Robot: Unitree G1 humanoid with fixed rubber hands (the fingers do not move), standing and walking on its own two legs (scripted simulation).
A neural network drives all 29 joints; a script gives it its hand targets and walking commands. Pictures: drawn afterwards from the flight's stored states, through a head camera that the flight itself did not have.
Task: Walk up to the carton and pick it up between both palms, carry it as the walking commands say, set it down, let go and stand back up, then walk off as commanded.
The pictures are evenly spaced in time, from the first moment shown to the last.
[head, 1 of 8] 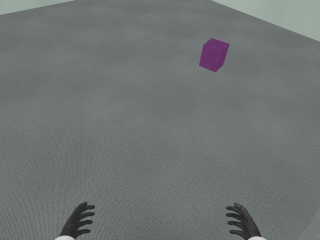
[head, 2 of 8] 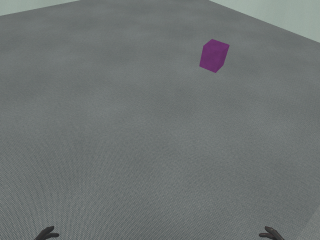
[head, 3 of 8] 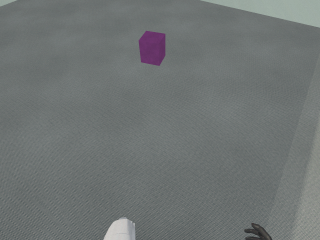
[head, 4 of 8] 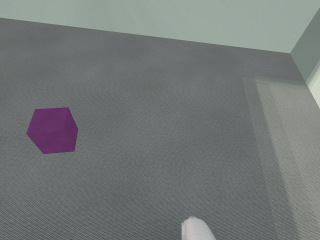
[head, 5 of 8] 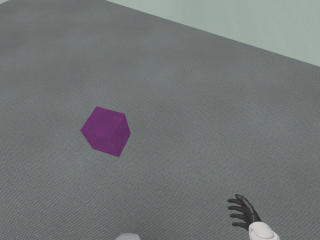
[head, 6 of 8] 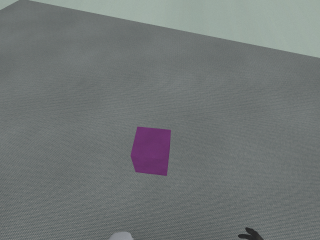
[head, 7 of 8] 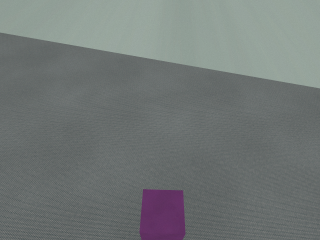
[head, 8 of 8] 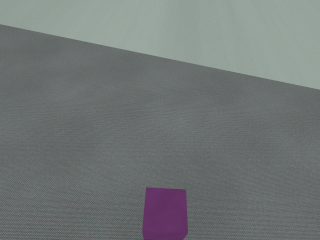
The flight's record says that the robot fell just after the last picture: no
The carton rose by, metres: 0.00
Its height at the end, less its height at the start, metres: +0.00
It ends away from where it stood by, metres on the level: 0.00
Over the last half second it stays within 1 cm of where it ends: yes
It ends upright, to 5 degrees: yes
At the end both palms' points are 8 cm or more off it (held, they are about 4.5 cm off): yes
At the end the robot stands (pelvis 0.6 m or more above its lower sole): yes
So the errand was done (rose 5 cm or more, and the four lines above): no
